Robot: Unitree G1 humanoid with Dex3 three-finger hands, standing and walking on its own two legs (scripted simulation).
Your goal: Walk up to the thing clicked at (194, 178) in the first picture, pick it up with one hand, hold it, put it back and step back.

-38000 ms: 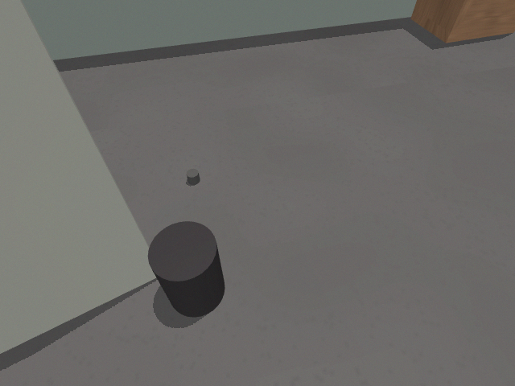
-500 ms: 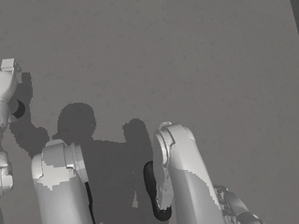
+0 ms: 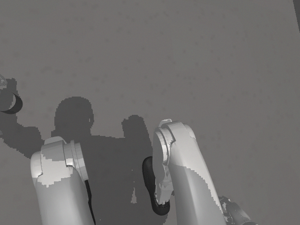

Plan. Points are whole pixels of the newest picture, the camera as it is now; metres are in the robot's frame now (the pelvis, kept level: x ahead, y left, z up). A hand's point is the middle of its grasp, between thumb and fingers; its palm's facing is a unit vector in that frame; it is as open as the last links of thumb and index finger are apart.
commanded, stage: rest palm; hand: left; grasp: from above
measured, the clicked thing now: (7, 102) +0.44 +0.35 -0.29
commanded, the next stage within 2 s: close in 1.34 s
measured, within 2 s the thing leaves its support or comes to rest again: neither
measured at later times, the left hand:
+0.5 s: hand (9, 100) +0.44 +0.32 -0.24, palm faces -0.47 -0.13 -0.87, open 14.1 cm
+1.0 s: hand (11, 104) +0.43 +0.33 -0.26, palm faces -0.44 -0.15 -0.89, open 14.2 cm
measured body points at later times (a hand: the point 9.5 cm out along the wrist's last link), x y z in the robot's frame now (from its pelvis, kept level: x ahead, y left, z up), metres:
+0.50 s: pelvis +0.01 +0.00 -0.02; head +0.27 +0.10 +0.33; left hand +0.46 +0.33 -0.19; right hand +0.07 -0.25 -0.11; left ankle +0.08 +0.14 -0.29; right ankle +0.10 -0.12 -0.29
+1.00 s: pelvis +0.01 +0.01 -0.02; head +0.27 +0.12 +0.32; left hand +0.45 +0.33 -0.21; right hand +0.08 -0.26 -0.10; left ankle +0.08 +0.14 -0.29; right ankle +0.10 -0.12 -0.29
